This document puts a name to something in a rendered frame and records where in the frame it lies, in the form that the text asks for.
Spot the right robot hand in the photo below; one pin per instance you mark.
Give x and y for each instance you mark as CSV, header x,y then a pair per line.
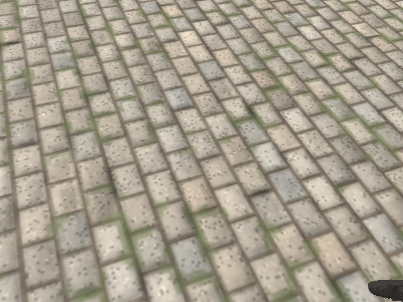
x,y
387,289

